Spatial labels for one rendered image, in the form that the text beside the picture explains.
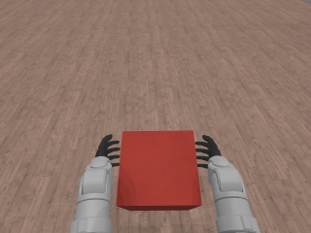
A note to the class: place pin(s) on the carton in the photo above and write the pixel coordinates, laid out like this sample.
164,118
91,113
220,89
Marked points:
158,171

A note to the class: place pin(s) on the left robot hand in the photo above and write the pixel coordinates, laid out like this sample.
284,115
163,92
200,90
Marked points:
104,151

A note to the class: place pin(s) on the robot right forearm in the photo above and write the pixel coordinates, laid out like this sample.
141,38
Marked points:
230,197

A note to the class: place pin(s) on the right robot hand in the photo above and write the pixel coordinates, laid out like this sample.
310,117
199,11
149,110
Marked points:
212,150

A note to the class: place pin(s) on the robot left forearm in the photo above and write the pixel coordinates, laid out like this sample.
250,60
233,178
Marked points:
94,198

